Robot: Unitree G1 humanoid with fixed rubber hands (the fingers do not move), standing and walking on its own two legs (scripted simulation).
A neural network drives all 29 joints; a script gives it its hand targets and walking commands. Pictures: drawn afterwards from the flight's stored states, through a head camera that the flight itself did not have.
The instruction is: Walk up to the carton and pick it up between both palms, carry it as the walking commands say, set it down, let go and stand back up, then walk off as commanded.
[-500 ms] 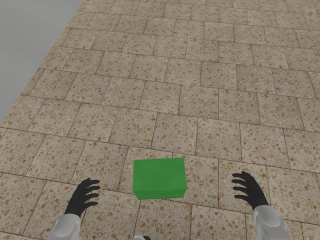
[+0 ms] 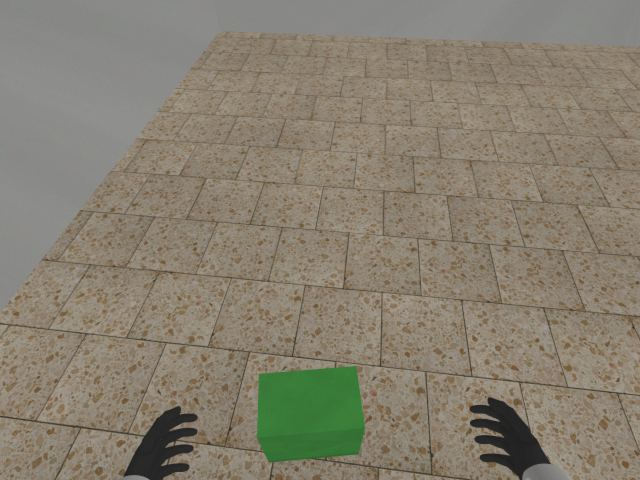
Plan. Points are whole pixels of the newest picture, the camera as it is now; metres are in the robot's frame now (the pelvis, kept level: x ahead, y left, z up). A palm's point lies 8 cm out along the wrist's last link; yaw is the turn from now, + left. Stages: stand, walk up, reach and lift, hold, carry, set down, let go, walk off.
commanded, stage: let go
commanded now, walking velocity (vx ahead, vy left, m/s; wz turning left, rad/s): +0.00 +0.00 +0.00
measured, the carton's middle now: (311, 415) +0.41 +0.05 -0.65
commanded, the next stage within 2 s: stand in 0.08 s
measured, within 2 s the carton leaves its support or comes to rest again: neither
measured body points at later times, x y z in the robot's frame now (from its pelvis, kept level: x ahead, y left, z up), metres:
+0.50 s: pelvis +0.01 +0.01 +0.00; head +0.01 +0.02 +0.45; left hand +0.15 +0.30 -0.10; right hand +0.16 -0.29 -0.09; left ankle +0.00 +0.12 -0.74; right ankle -0.03 -0.11 -0.74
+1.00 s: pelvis +0.01 +0.02 +0.00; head +0.00 +0.02 +0.45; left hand +0.12 +0.32 -0.11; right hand +0.12 -0.29 -0.10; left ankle +0.00 +0.12 -0.74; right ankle -0.03 -0.11 -0.74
